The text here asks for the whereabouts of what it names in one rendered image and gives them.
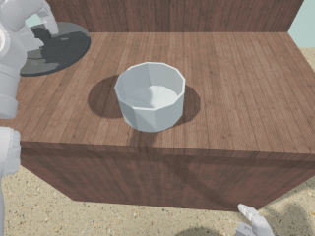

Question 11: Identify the table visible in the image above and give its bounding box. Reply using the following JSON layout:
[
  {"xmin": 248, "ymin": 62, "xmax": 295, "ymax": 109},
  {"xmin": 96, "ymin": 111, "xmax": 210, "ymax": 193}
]
[{"xmin": 0, "ymin": 0, "xmax": 315, "ymax": 212}]

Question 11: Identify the pot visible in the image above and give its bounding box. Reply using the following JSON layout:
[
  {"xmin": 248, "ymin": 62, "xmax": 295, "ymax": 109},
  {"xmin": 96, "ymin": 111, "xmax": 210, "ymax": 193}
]
[{"xmin": 114, "ymin": 62, "xmax": 186, "ymax": 133}]

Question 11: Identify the robot left hand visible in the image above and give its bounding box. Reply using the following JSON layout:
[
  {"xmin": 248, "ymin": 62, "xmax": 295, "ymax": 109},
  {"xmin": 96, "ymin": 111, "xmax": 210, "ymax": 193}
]
[{"xmin": 12, "ymin": 0, "xmax": 59, "ymax": 52}]

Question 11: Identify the left robot forearm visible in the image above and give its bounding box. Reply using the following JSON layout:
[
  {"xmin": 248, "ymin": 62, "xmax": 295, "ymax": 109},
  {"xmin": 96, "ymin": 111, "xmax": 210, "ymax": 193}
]
[{"xmin": 0, "ymin": 0, "xmax": 28, "ymax": 119}]

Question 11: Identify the lid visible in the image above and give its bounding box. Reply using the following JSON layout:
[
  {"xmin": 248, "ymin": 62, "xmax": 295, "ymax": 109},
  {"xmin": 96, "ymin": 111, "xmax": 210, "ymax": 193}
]
[{"xmin": 20, "ymin": 22, "xmax": 92, "ymax": 77}]

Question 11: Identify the robot left upper arm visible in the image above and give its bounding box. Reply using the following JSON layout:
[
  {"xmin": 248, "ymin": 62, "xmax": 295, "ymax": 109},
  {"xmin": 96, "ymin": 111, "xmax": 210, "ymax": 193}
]
[{"xmin": 0, "ymin": 126, "xmax": 21, "ymax": 236}]

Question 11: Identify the robot right hand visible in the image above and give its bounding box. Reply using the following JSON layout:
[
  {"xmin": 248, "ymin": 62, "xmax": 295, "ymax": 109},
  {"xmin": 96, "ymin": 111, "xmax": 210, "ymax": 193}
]
[{"xmin": 235, "ymin": 204, "xmax": 275, "ymax": 236}]

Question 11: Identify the knob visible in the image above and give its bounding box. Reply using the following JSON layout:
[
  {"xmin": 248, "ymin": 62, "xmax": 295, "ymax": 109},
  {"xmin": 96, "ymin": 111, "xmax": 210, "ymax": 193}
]
[{"xmin": 31, "ymin": 27, "xmax": 52, "ymax": 43}]

